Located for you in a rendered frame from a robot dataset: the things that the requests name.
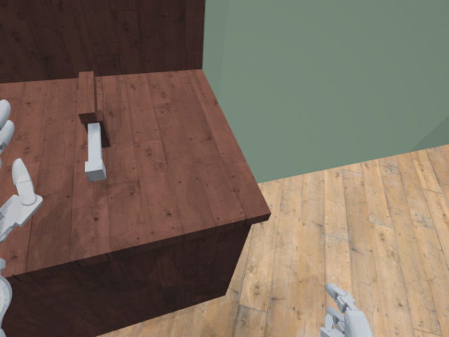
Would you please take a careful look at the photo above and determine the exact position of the counter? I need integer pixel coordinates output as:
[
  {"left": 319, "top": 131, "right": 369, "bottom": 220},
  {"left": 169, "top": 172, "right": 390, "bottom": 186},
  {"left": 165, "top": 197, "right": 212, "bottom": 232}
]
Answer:
[{"left": 0, "top": 0, "right": 271, "bottom": 337}]

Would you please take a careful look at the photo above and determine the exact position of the tap lever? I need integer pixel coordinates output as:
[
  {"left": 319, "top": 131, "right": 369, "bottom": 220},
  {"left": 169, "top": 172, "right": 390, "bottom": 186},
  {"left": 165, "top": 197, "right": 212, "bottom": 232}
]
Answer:
[{"left": 85, "top": 123, "right": 106, "bottom": 182}]

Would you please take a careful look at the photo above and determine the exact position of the robot left hand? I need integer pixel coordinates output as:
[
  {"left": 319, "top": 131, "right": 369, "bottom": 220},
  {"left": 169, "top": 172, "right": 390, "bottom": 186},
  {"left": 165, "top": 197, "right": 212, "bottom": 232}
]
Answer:
[{"left": 0, "top": 100, "right": 43, "bottom": 244}]

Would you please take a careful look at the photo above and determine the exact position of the robot right hand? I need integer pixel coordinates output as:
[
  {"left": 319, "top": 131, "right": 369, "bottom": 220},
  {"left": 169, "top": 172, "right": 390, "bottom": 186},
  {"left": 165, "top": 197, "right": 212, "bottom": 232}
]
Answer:
[{"left": 321, "top": 282, "right": 374, "bottom": 337}]

